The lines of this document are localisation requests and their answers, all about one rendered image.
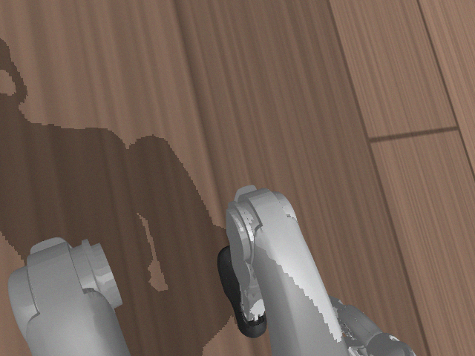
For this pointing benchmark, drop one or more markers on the right robot arm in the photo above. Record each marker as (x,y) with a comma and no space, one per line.
(385,344)

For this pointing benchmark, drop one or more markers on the right robot hand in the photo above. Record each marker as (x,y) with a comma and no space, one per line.
(358,327)

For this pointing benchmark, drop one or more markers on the right robot foot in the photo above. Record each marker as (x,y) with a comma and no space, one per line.
(231,289)

